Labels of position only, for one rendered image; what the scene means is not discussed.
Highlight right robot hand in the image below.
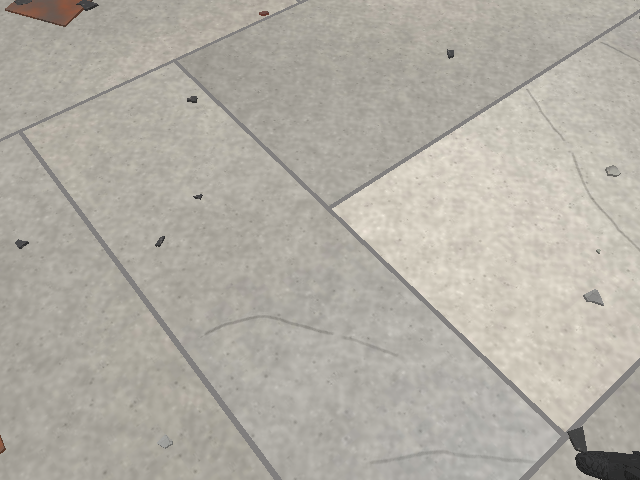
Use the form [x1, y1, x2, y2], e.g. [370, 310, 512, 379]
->
[575, 451, 640, 480]

